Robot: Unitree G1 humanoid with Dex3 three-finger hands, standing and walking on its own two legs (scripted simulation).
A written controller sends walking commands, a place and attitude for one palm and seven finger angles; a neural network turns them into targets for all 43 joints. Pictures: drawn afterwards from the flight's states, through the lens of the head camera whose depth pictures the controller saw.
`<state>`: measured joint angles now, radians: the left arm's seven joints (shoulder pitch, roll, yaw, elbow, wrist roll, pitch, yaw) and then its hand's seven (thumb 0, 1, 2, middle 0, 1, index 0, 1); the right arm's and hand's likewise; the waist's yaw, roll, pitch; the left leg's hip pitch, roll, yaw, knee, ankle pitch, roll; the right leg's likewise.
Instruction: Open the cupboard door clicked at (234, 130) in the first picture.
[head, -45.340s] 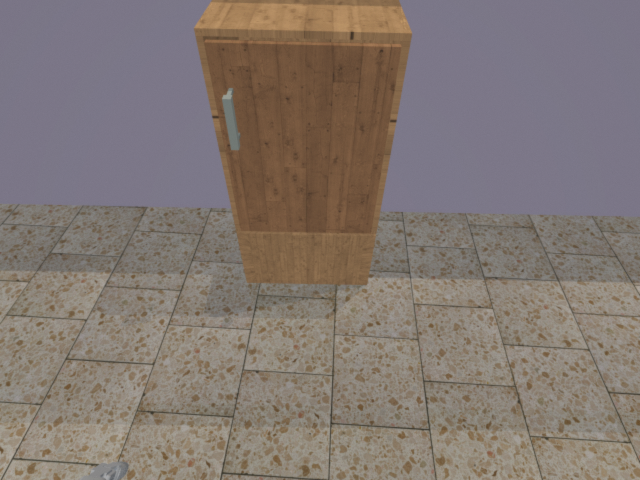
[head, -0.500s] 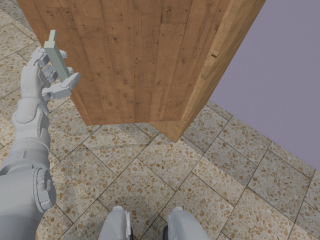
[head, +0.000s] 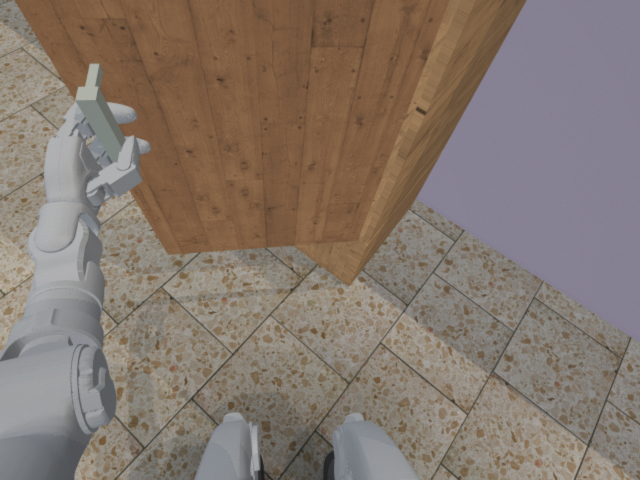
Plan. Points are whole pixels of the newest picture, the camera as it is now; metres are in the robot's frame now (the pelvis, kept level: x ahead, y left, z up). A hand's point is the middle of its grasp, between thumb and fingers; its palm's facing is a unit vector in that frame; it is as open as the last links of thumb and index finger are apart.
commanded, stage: pull the door open along its arc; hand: left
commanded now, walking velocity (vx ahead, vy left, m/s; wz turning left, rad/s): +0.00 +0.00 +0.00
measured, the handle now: (114, 126) +0.54 +0.23 +0.07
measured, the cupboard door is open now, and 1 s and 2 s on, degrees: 44 84 83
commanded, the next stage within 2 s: open thumb and fingers to let go in 0.82 s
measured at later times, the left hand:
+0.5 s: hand (181, 288) +0.33 +0.13 +0.06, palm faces +0.29 -0.95 +0.06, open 6.2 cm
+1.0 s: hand (254, 344) +0.27 +0.06 +0.06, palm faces +0.44 -0.90 -0.01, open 5.9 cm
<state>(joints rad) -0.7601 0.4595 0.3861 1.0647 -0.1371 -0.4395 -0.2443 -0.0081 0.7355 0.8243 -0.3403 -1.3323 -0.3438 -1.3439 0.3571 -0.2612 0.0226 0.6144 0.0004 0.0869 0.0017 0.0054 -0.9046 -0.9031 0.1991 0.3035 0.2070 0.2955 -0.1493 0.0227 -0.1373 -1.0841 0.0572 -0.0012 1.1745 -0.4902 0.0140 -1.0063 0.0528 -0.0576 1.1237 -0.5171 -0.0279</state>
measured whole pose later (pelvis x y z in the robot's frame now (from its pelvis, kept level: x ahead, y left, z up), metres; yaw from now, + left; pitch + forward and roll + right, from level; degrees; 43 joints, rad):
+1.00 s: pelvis +0.01 -0.05 +0.02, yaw +5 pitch +14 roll +2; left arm 0.26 -0.09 -0.18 0.13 0.08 -0.43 0.51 -0.01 0.71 0.80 -0.33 -1.32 -0.35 -1.33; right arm 0.23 -0.21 -0.01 0.56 -0.07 0.01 0.01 0.01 -0.90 -0.90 0.20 0.30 0.20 0.30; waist -0.02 0.03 -0.16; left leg -0.85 0.02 -0.04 1.07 -0.46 -0.04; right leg -0.80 0.02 -0.10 1.11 -0.56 -0.09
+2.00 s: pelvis +0.00 -0.01 +0.01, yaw +4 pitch +14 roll -1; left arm 0.24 0.10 -0.24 0.07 0.05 -0.40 0.15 -0.01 -0.49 0.30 -0.26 -0.46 -0.21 -0.46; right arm 0.22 -0.20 0.02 0.49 -0.04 -0.01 0.02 0.01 -0.90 -0.90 0.20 0.30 0.21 0.30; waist 0.00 0.04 -0.15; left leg -0.90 0.00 -0.03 1.15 -0.49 0.00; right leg -0.82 0.00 -0.09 1.14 -0.56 -0.04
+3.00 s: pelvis +0.00 -0.02 -0.01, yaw +3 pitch +15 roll -2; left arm 0.63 0.19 0.03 -0.19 -0.22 -0.46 -0.19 -0.01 -0.49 0.30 -0.16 -0.30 -0.17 -0.30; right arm 0.22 -0.21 -0.02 0.42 0.01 -0.01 -0.04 0.01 -0.90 -0.90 0.20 0.30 0.21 0.30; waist 0.02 0.04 -0.17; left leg -0.96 0.02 -0.04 1.23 -0.53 -0.01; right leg -0.88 0.02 -0.09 1.21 -0.60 -0.05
